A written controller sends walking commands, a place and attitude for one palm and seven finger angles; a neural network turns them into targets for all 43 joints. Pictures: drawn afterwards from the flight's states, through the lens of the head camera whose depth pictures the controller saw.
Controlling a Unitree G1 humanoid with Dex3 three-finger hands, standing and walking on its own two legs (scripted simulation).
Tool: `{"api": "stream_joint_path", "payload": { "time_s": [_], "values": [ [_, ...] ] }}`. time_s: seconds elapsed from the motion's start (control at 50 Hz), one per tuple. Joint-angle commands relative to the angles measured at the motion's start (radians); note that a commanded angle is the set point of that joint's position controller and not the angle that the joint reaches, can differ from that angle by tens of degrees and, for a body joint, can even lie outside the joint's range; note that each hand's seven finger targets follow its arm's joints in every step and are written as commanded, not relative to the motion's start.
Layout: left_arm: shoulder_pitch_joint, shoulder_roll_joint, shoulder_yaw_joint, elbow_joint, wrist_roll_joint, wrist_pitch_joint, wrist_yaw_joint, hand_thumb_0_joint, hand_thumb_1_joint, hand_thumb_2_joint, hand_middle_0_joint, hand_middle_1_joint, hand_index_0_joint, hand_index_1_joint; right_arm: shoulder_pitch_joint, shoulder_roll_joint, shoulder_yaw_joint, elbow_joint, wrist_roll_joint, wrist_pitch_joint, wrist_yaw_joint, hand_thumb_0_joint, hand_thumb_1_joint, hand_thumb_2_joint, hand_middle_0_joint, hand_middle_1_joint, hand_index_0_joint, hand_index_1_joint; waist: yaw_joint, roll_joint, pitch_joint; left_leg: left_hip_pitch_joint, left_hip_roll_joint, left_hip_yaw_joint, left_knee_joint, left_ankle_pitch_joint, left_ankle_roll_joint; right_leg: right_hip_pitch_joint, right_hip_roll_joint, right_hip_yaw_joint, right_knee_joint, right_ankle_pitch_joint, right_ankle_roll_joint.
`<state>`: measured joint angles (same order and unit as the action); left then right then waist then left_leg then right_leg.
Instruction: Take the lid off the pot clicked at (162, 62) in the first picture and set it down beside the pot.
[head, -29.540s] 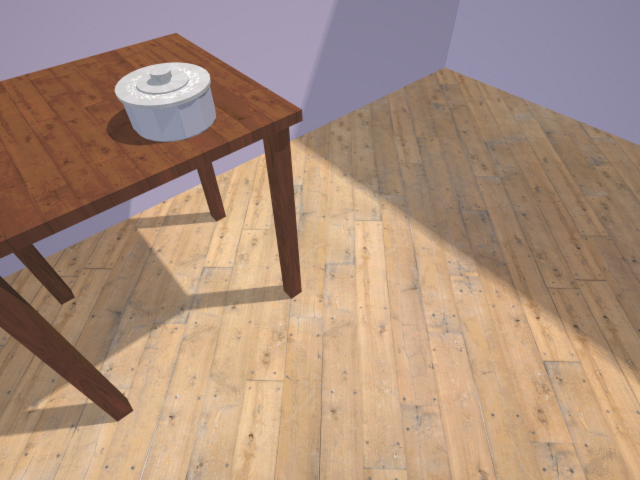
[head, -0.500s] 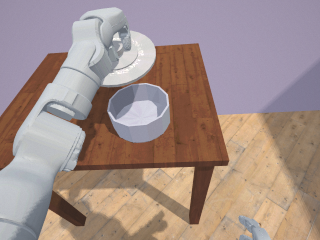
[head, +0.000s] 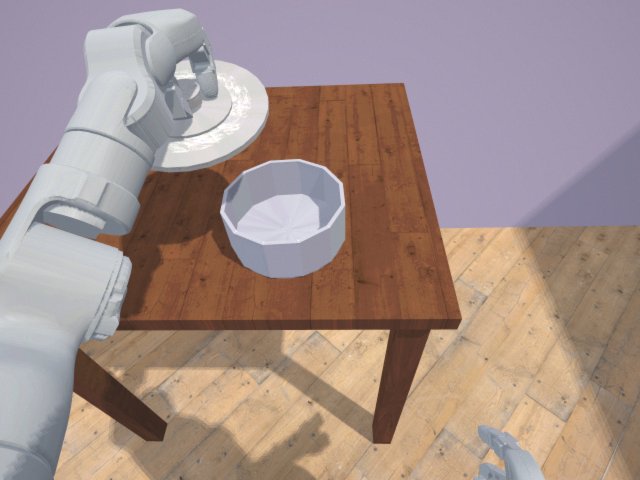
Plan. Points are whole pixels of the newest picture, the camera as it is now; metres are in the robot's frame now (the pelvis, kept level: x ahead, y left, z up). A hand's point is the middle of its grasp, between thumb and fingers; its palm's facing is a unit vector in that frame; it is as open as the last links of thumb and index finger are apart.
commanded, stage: move the lid sideways beside the pot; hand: left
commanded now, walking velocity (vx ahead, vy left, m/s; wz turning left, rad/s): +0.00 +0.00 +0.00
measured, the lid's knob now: (183, 94) +0.50 +0.16 +0.25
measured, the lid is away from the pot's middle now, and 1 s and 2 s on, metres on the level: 0.10 0.22 0.24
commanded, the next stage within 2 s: lower the lid onto the table in 1.22 s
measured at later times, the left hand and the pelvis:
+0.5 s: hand (114, 99) +0.46 +0.22 +0.27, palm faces -0.16 -0.05 -0.99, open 6.9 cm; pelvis +0.00 +0.01 +0.00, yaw +0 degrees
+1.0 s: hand (65, 103) +0.45 +0.27 +0.27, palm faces -0.18 -0.05 -0.98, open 6.9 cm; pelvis -0.01 +0.02 +0.00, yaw +0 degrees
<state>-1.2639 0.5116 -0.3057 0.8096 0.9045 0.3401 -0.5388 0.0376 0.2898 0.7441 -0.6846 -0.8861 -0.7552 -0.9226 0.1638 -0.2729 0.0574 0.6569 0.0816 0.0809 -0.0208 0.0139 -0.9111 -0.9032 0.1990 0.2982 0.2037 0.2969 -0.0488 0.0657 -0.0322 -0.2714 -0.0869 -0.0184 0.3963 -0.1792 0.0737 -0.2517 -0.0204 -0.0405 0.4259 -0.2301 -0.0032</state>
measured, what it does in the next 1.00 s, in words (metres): stands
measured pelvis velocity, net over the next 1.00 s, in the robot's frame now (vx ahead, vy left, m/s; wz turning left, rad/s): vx -0.01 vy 0.02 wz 0.00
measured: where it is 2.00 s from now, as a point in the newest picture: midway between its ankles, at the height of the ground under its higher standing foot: outside the picture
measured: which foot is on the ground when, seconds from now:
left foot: down 0.00-1.00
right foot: down 0.00-1.00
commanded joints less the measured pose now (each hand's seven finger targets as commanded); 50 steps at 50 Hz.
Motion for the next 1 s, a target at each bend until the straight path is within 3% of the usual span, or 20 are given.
{"api": "stream_joint_path", "payload": {
  "time_s": [0.0, 0.04, 0.1, 0.14, 0.16, 0.2, 0.3, 0.34, 0.36, 0.54, 0.56, 0.6, 0.64, 0.7, 0.74, 0.86, 0.88, 0.9, 0.96, 0.98],
  "values": [
    [-0.616, 0.294, 0.125, -0.144, 0.057, -0.011, 0.049, 0.000, 0.725, 0.930, -0.877, -1.005, -0.917, -1.012, -0.061, -0.128, -0.046, -0.125, -0.001, -0.022, -0.005, 0.000, -0.900, -0.900, 0.200, 0.300, 0.200, 0.300, -0.004, -0.113, -0.373, 0.171, 0.028, -0.051, -0.011, 0.206, 0.006, 0.089, 0.019, 0.011, -0.033, 0.257, -0.048],
    [-0.589, 0.260, 0.095, -0.205, 0.033, -0.031, 0.051, 0.000, 0.725, 0.930, -0.877, -1.005, -0.917, -1.012, -0.063, -0.133, -0.052, -0.144, -0.001, -0.023, 0.000, 0.000, -0.900, -0.900, 0.200, 0.300, 0.200, 0.300, -0.008, -0.058, -0.431, 0.206, 0.029, -0.060, 0.005, 0.280, 0.005, 0.107, 0.013, 0.015, -0.029, 0.297, -0.052],
    [-0.621, 0.361, 0.168, -0.254, 0.062, -0.046, 0.047, 0.000, 0.725, 0.930, -0.877, -1.005, -0.917, -1.012, -0.058, -0.127, -0.054, -0.143, -0.004, -0.019, -0.003, 0.000, -0.900, -0.900, 0.200, 0.300, 0.200, 0.300, 0.001, -0.048, -0.471, 0.236, 0.031, -0.058, 0.016, 0.322, 0.011, 0.123, 0.020, 0.022, -0.023, 0.326, -0.052],
    [-0.588, 0.287, 0.114, -0.273, 0.030, -0.047, 0.042, 0.000, 0.725, 0.930, -0.877, -1.005, -0.917, -1.012, -0.044, -0.130, -0.061, -0.150, 0.001, -0.020, 0.000, 0.000, -0.900, -0.900, 0.200, 0.300, 0.200, 0.300, -0.015, -0.027, -0.465, 0.269, 0.036, -0.072, 0.024, 0.396, 0.009, 0.097, 0.022, 0.015, -0.036, 0.333, -0.051],
    [-0.626, 0.368, 0.174, -0.294, 0.050, -0.050, 0.043, 0.000, 0.725, 0.930, -0.877, -1.005, -0.917, -1.012, -0.039, -0.132, -0.062, -0.139, -0.001, -0.019, 0.001, 0.000, -0.900, -0.900, 0.200, 0.300, 0.200, 0.300, -0.004, -0.045, -0.461, 0.266, 0.040, -0.075, 0.019, 0.382, 0.005, 0.094, 0.028, 0.013, -0.034, 0.322, -0.049],
    [-0.601, 0.415, 0.208, -0.269, 0.052, -0.053, 0.036, 0.000, 0.725, 0.930, -0.877, -1.005, -0.917, -1.012, -0.038, -0.135, -0.060, -0.139, -0.001, -0.018, -0.003, 0.000, -0.900, -0.900, 0.200, 0.300, 0.200, 0.300, 0.000, -0.048, -0.448, 0.252, 0.034, -0.068, 0.016, 0.354, 0.011, 0.105, 0.029, 0.014, -0.033, 0.320, -0.051],
    [-0.532, 0.400, 0.199, -0.316, 0.049, -0.059, 0.025, 0.000, 0.725, 0.930, -0.877, -1.005, -0.917, -1.012, -0.049, -0.135, -0.064, -0.154, 0.004, -0.011, 0.008, 0.000, -0.900, -0.900, 0.200, 0.300, 0.200, 0.300, 0.008, -0.012, -0.452, 0.287, 0.043, -0.077, 0.027, 0.455, 0.001, 0.080, 0.031, 0.007, -0.028, 0.321, -0.052],
    [-0.467, 0.311, 0.138, -0.307, 0.022, -0.053, 0.017, 0.000, 0.725, 0.930, -0.877, -1.005, -0.917, -1.012, -0.038, -0.141, -0.072, -0.158, 0.009, -0.006, 0.014, 0.000, -0.900, -0.900, 0.200, 0.300, 0.200, 0.300, -0.006, -0.004, -0.418, 0.304, 0.048, -0.089, 0.036, 0.510, -0.006, 0.040, 0.032, -0.003, -0.041, 0.310, -0.053],
    [-0.495, 0.403, 0.207, -0.347, 0.040, -0.057, 0.020, 0.000, 0.725, 0.930, -0.877, -1.005, -0.917, -1.012, -0.041, -0.142, -0.071, -0.154, 0.006, -0.003, 0.016, 0.000, -0.900, -0.900, 0.200, 0.300, 0.200, 0.300, 0.010, -0.027, -0.432, 0.296, 0.052, -0.084, 0.032, 0.485, -0.008, 0.056, 0.035, 0.001, -0.036, 0.310, -0.050],
    [-0.494, 0.411, 0.195, -0.337, 0.021, -0.064, 0.015, 0.000, 0.725, 0.930, -0.877, -1.005, -0.917, -1.012, -0.042, -0.153, -0.071, -0.157, 0.011, 0.014, 0.011, 0.000, -0.900, -0.900, 0.200, 0.300, 0.200, 0.300, -0.007, -0.005, -0.422, 0.307, 0.049, -0.093, 0.029, 0.441, -0.010, 0.021, 0.034, -0.009, -0.048, 0.251, -0.055],
    [-0.533, 0.486, 0.247, -0.370, 0.044, -0.068, 0.018, 0.000, 0.725, 0.930, -0.877, -1.005, -0.917, -1.012, -0.049, -0.146, -0.066, -0.158, 0.008, 0.013, 0.012, 0.000, -0.900, -0.900, 0.200, 0.300, 0.200, 0.300, 0.010, -0.018, -0.451, 0.294, 0.048, -0.090, 0.019, 0.416, -0.012, 0.051, 0.038, -0.004, -0.039, 0.250, -0.053],
    [-0.530, 0.447, 0.208, -0.290, 0.045, -0.069, 0.013, 0.000, 0.725, 0.930, -0.877, -1.005, -0.917, -1.012, -0.055, -0.140, -0.059, -0.154, 0.012, 0.019, 0.007, 0.000, -0.900, -0.900, 0.200, 0.300, 0.200, 0.300, -0.002, -0.024, -0.397, 0.261, 0.044, -0.084, 0.011, 0.336, -0.008, 0.020, 0.038, -0.014, -0.040, 0.206, -0.056],
    [-0.510, 0.336, 0.109, -0.236, 0.020, -0.070, 0.012, 0.000, 0.725, 0.930, -0.877, -1.005, -0.917, -1.012, -0.040, -0.150, -0.063, -0.142, 0.020, 0.027, 0.005, 0.000, -0.900, -0.900, 0.200, 0.300, 0.200, 0.300, -0.029, -0.010, -0.334, 0.253, 0.046, -0.090, 0.004, 0.279, -0.013, -0.035, 0.035, -0.022, -0.060, 0.152, -0.058],
    [-0.579, 0.456, 0.194, -0.290, 0.053, -0.088, 0.023, 0.000, 0.725, 0.930, -0.877, -1.005, -0.917, -1.012, -0.049, -0.144, -0.058, -0.150, 0.012, 0.022, 0.000, 0.000, -0.900, -0.900, 0.200, 0.300, 0.200, 0.300, -0.006, -0.007, -0.419, 0.260, 0.041, -0.087, -0.003, 0.234, -0.007, 0.014, 0.040, -0.013, -0.047, 0.144, -0.060],
    [-0.569, 0.414, 0.155, -0.297, 0.028, -0.107, 0.027, 0.000, 0.725, 0.930, -0.877, -1.005, -0.917, -1.012, -0.035, -0.153, -0.060, -0.148, 0.012, 0.022, -0.002, 0.000, -0.900, -0.900, 0.200, 0.300, 0.200, 0.300, -0.022, 0.039, -0.420, 0.279, 0.042, -0.096, 0.006, 0.271, -0.013, -0.002, 0.032, -0.013, -0.057, 0.151, -0.064],
    [-0.586, 0.513, 0.217, -0.209, 0.059, -0.132, 0.026, 0.000, 0.725, 0.930, -0.877, -1.005, -0.917, -1.012, -0.017, -0.151, -0.054, -0.133, 0.011, 0.026, -0.011, 0.000, -0.900, -0.900, 0.200, 0.300, 0.200, 0.300, -0.011, -0.007, -0.396, 0.216, 0.043, -0.084, -0.017, 0.201, -0.006, 0.034, 0.039, -0.012, -0.058, 0.138, -0.060],
    [-0.583, 0.467, 0.185, -0.171, 0.056, -0.135, 0.019, 0.000, 0.725, 0.930, -0.877, -1.005, -0.917, -1.012, -0.018, -0.149, -0.057, -0.128, 0.012, 0.025, -0.014, 0.000, -0.900, -0.900, 0.200, 0.300, 0.200, 0.300, -0.018, -0.014, -0.372, 0.213, 0.041, -0.081, -0.009, 0.192, 0.001, 0.019, 0.040, -0.015, -0.061, 0.136, -0.059],
    [-0.564, 0.515, 0.221, -0.179, 0.057, -0.138, 0.021, 0.000, 0.725, 0.930, -0.877, -1.005, -0.917, -1.012, -0.009, -0.151, -0.059, -0.128, 0.014, 0.028, -0.013, 0.000, -0.900, -0.900, 0.200, 0.300, 0.200, 0.300, -0.010, -0.023, -0.377, 0.211, 0.046, -0.083, -0.014, 0.200, 0.000, 0.031, 0.040, -0.015, -0.060, 0.142, -0.059],
    [-0.568, 0.538, 0.234, -0.234, 0.067, -0.155, 0.028, 0.000, 0.725, 0.930, -0.877, -1.005, -0.917, -1.012, -0.002, -0.154, -0.064, -0.138, 0.008, 0.027, -0.009, 0.000, -0.900, -0.900, 0.200, 0.300, 0.200, 0.300, -0.008, 0.044, -0.423, 0.255, 0.047, -0.091, 0.000, 0.293, -0.009, 0.030, 0.044, -0.010, -0.058, 0.165, -0.063],
    [-0.547, 0.493, 0.200, -0.160, 0.067, -0.154, 0.019, 0.000, 0.725, 0.930, -0.877, -1.005, -0.917, -1.012, 0.001, -0.153, -0.062, -0.129, 0.011, 0.031, -0.012, 0.000, -0.900, -0.900, 0.200, 0.300, 0.200, 0.300, -0.020, 0.031, -0.369, 0.233, 0.047, -0.082, 0.002, 0.261, -0.002, 0.005, 0.046, -0.016, -0.064, 0.153, -0.062]
  ]
}}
